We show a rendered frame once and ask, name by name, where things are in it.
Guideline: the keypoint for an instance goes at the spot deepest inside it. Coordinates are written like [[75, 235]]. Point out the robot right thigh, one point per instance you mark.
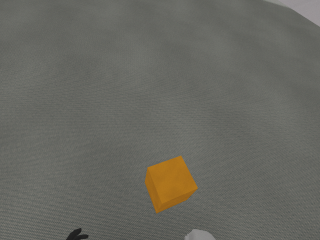
[[199, 235]]

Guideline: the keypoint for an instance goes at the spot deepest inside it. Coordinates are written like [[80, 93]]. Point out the left robot hand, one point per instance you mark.
[[75, 235]]

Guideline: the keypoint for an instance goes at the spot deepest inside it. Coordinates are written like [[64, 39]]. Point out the carton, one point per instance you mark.
[[169, 183]]

